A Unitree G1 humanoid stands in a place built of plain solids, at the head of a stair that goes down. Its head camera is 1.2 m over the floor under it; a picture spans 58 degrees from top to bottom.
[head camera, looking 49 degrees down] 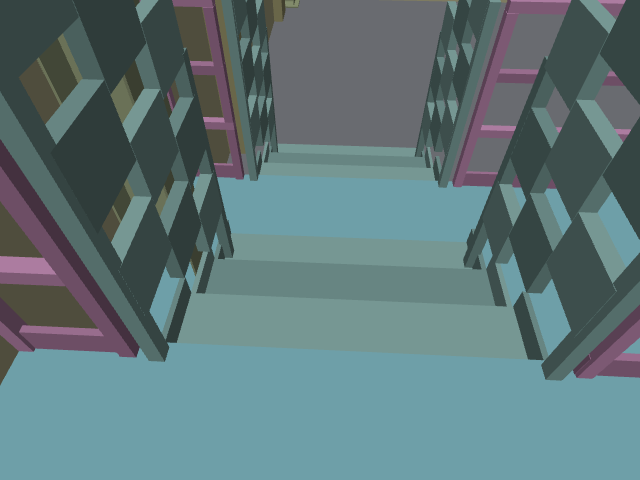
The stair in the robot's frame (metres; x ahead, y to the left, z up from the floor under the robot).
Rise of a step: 0.14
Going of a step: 0.28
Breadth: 1.22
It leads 3 degrees to the right of straight ahead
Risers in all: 4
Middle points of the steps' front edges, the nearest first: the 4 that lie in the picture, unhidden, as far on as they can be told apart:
0.60 -0.10 0.00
0.88 -0.11 -0.14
1.15 -0.13 -0.28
1.43 -0.14 -0.43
